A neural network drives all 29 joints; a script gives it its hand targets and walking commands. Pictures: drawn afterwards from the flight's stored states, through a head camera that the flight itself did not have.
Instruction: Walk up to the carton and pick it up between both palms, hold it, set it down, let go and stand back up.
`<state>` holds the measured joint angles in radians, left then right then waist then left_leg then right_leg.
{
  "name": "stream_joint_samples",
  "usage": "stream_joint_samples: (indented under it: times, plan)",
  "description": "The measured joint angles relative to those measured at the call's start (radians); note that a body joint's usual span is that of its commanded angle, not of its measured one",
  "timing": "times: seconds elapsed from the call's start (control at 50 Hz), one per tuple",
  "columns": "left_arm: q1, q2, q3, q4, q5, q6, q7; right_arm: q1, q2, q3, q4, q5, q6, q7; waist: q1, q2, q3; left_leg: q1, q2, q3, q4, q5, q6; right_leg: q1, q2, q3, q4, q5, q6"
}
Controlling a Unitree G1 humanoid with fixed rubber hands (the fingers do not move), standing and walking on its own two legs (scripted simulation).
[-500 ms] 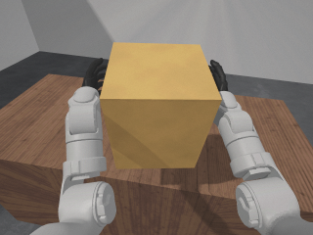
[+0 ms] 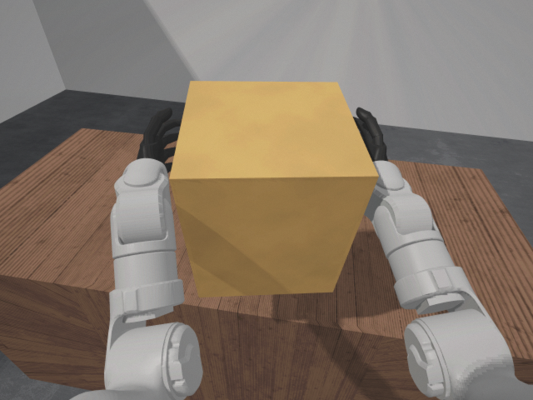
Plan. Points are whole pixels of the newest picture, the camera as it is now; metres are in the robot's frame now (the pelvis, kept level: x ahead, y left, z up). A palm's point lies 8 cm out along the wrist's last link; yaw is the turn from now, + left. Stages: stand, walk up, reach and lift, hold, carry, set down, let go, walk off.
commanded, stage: hold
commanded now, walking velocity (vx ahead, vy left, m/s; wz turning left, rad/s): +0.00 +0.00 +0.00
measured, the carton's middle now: (266, 193) +0.36 +0.01 +0.18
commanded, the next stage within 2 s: none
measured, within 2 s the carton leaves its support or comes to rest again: neither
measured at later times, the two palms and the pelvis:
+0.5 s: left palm (154, 155) +0.37 +0.16 +0.24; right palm (368, 154) +0.37 -0.14 +0.23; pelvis +0.01 +0.00 +0.00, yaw +1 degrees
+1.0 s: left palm (154, 156) +0.37 +0.16 +0.24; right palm (369, 157) +0.37 -0.15 +0.23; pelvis -0.01 -0.01 +0.00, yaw +0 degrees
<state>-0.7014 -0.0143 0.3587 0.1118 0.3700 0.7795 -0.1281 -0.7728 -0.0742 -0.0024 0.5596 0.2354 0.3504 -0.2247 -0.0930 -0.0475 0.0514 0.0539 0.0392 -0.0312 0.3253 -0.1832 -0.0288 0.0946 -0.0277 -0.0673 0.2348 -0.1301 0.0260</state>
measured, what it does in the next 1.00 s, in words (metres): stands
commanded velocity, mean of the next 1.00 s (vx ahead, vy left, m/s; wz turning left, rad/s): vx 0.00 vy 0.00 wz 0.00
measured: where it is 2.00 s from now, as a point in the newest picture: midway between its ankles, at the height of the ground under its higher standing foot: outside the picture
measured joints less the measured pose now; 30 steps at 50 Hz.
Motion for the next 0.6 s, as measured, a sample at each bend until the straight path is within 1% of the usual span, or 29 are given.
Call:
stream_joint_samples:
  times: [0.16,0.32,0.42,0.52,0.6]
  plan:
    - [-0.049,0.032,-0.004,0.080,-0.016,-0.029,0.004,-0.038,0.013,-0.035,0.047,-0.035,-0.015,0.004,0.014,-0.011,-0.022,-0.040,0.001,0.000,-0.013,0.022,-0.005,-0.051,0.001,0.001,0.013,0.007,-0.007]
    - [-0.076,0.043,0.003,0.127,-0.018,-0.041,0.003,-0.070,0.011,-0.044,0.086,-0.039,-0.014,0.005,0.005,-0.010,-0.036,-0.040,-0.002,-0.005,-0.013,0.017,-0.003,-0.044,-0.001,-0.004,0.006,0.003,-0.004]
    - [-0.064,0.033,0.003,0.108,-0.011,-0.038,0.001,-0.055,0.003,-0.029,0.069,-0.025,-0.014,0.002,-0.003,-0.008,-0.028,-0.024,-0.005,-0.006,-0.009,0.006,0.001,-0.024,-0.004,-0.005,0.002,-0.004,0.000]
    - [-0.021,0.026,-0.015,0.036,-0.012,-0.024,0.000,-0.020,-0.006,0.003,0.012,0.009,-0.011,-0.014,-0.012,-0.007,-0.012,-0.005,-0.004,-0.006,-0.002,-0.006,0.002,0.004,-0.002,-0.006,-0.009,-0.007,0.003]
    - [0.005,0.012,-0.013,0.001,-0.004,-0.010,-0.003,0.001,-0.008,0.017,-0.008,0.017,-0.003,-0.014,-0.013,-0.010,0.003,0.008,-0.002,-0.005,0.003,-0.011,0.002,0.020,0.000,-0.004,-0.012,-0.007,0.002]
